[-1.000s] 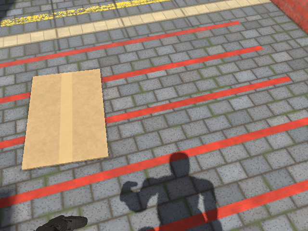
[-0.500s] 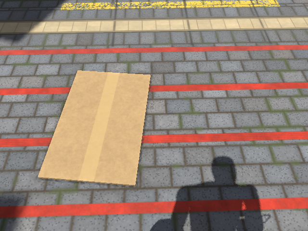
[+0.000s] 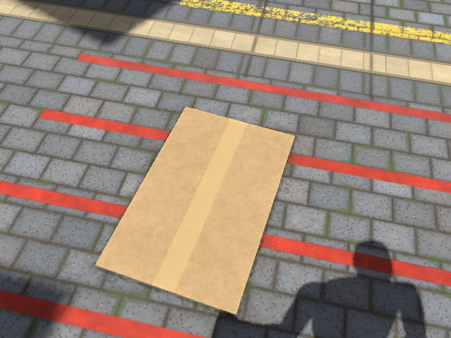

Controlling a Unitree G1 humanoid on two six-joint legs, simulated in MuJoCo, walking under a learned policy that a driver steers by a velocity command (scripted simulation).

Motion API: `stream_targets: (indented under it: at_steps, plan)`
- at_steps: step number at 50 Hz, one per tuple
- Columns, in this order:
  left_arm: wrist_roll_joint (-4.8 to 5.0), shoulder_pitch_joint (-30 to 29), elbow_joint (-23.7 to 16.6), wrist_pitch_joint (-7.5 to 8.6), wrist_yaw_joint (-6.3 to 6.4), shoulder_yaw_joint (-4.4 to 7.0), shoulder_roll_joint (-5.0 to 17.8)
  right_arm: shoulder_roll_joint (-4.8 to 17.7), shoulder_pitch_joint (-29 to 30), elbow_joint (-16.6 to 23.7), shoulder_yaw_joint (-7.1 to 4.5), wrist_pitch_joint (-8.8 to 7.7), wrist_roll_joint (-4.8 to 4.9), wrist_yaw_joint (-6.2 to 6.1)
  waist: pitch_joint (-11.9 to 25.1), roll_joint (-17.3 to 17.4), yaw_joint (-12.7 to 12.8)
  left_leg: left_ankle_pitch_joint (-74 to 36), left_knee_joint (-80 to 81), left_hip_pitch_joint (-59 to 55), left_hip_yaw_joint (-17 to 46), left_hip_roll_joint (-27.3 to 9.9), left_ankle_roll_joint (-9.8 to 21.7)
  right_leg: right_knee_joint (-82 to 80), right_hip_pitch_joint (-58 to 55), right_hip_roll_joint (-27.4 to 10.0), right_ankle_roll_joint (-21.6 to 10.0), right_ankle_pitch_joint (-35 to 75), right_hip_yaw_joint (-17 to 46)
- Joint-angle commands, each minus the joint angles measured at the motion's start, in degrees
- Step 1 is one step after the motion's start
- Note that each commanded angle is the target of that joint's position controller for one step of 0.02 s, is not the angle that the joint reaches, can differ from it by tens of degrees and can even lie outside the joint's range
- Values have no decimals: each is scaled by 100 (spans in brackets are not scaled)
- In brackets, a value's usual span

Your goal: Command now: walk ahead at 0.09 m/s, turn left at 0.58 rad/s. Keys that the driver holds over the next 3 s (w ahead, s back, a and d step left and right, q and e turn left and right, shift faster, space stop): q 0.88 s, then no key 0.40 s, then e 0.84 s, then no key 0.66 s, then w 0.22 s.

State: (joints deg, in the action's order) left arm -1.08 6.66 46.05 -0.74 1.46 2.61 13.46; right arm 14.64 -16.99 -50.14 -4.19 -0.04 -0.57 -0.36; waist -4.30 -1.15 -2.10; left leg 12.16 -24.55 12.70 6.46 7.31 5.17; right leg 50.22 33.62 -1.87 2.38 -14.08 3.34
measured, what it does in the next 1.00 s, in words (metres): steps on the spot, turning left: right foot, then left foot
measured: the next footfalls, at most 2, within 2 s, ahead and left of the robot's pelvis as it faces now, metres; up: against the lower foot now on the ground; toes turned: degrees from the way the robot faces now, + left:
right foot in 0.14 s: +0.12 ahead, -0.13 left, +0.00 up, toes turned +9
left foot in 0.64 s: -0.01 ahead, +0.06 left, +0.00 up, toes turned +25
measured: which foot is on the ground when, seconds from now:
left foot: down 0.00-0.14, up 0.16-0.62, down 0.64-1.00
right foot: up 0.00-0.12, down 0.14-0.64, up 0.66-1.00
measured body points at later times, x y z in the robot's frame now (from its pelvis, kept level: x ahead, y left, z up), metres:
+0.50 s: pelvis +0.02 -0.05 +0.00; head +0.06 -0.06 +0.45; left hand +0.04 +0.24 -0.11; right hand +0.21 -0.28 -0.13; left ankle -0.03 +0.07 -0.68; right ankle +0.08 -0.13 -0.74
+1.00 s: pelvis -0.01 -0.02 +0.01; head +0.00 +0.02 +0.45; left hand -0.09 +0.27 -0.13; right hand +0.23 -0.19 -0.09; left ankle -0.04 +0.04 -0.74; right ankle +0.08 -0.15 -0.68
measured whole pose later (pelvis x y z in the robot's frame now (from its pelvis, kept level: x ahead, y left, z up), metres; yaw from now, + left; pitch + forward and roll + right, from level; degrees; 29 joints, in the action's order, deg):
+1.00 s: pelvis -0.01 -0.02 +0.01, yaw +34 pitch +0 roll -2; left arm -1.1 11.8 44.9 -4.3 0.8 3.8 18.1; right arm 15.8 -13.2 -42.5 -2.6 1.5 -0.4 -0.2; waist -3.7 -1.8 0.2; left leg 9.8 -21.9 11.4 7.9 6.2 5.1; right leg 53.8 26.0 -0.6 2.2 -20.7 2.2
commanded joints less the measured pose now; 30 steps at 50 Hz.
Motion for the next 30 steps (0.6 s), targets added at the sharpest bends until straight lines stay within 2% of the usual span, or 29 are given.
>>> stream_targets:
  at_steps: [1, 4, 5, 6, 7, 8, 9, 10, 11, 12, 13, 14, 16, 22, 25, 28, 30]
  plan:
    - [49, -58, -400, 44, 45, 85, 504, 954, -194, 359, -235, 23, -40, -36, 664, 714, 24, -3540, 82, -550, 1418, -1616, 865, -279, -308, 191, -39, -230, -16]
    - [116, 94, -417, 106, 73, 70, 569, 1016, -28, 476, -274, 92, -71, -49, 607, 841, 96, -3375, -167, -514, 1834, -1539, 696, -1092, -902, 354, -170, -515, 68]
    - [127, 298, -379, 139, 83, 69, 584, 1025, 152, 544, -280, 109, -48, -47, 582, 883, 226, -3057, -244, -363, 1937, -1428, 541, -1658, -1328, 404, -219, -387, 57]
    - [102, 593, -310, 188, 102, 69, 584, 1002, 377, 615, -276, 124, 16, -50, 545, 832, 441, -2526, -456, -77, 1945, -1214, 303, -2553, -1955, 380, -266, 177, 24]
    - [24, 819, -268, 243, 157, 118, 804, 783, 363, 695, -219, 110, 61, -54, 624, 424, 455, -1538, -987, 420, 1694, -889, 7, -3106, -2695, -235, -390, 754, 455]
    - [-19, 749, -393, 236, 219, 164, 1266, 232, -250, 735, -97, 100, 49, -78, 894, -1062, 58, 1447, -2416, 1129, 573, -109, -277, -3084, -3458, -1859, -739, 2876, 1828]
    - [59, 821, -419, 126, 166, 206, 1430, 731, -482, 742, -228, 177, -8, -101, 1284, -1501, 89, 2933, -3291, 1609, -85, 299, -348, -3058, -3371, -2419, -1539, 4010, 2738]
    - [84, 741, -485, 82, 140, 142, 1116, 936, -372, 616, -274, 230, -111, -87, 1004, -641, 50, 2537, -3962, 1687, -12, -80, -407, -3132, -3163, -2192, -1586, 3603, 2286]
    - [91, 469, -532, 70, 126, 62, 837, 929, -135, 572, -292, 275, -111, -25, 672, -337, 28, 2063, -4124, 1662, -15, -217, -464, -3167, -2802, -1743, -1428, 3066, 1589]
    - [31, 207, -606, 34, 116, 30, 753, 855, -82, 565, -282, 325, -58, 44, 535, -384, -61, 1734, -4181, 1640, -72, -311, -555, -3218, -2657, -1378, -1242, 2691, 1062]
    - [11, 146, -629, 31, 141, 37, 785, 829, -28, 581, -268, 377, -46, 121, 483, -652, -48, 1473, -4279, 1661, -158, -347, -636, -3234, -2609, -1176, -1196, 2732, 714]
    - [-20, 177, -630, 30, 137, 47, 802, 790, -67, 558, -247, 407, -18, 172, 522, -760, -20, 1322, -4396, 1611, -240, -316, -710, -3219, -2586, -1047, -1196, 2875, 457]
    - [-32, 364, -587, 53, 119, 69, 828, 766, 51, 618, -223, 435, 20, 211, 635, -731, 61, 1208, -4339, 1642, -317, -318, -796, -3212, -2736, -1083, -1279, 2884, 259]
    - [-58, 687, -465, 57, 84, 155, 998, 658, 563, 865, -112, 504, -17, 281, 586, -743, 287, 1252, -3337, 1594, -519, -619, -786, -3342, -2937, -1441, -1514, 1872, 107]
    - [-78, 601, -475, 46, 21, 198, 1116, 568, 735, 984, -35, 498, 16, 324, 557, -796, 316, 1321, -2556, 1010, -726, -731, -643, -3317, -2613, -1502, -1457, 1484, -130]
    - [-88, 614, -470, 10, -46, 255, 1262, 616, 757, 1078, -20, 457, 65, 330, 644, -898, 330, 1431, -1889, 511, -954, -695, -492, -3120, -2514, -1615, -1382, 1537, -256]
    - [-34, 548, -468, -32, -73, 294, 1353, 572, 577, 1062, -5, 403, 73, 328, 689, -773, 181, 1020, -1034, 22, -1102, -637, -350, -2770, -2392, -1638, -1176, 1624, -425]
Over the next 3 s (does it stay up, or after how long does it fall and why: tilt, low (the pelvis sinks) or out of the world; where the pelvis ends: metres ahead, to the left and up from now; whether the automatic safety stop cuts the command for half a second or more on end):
stays up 0.01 -0.07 0.00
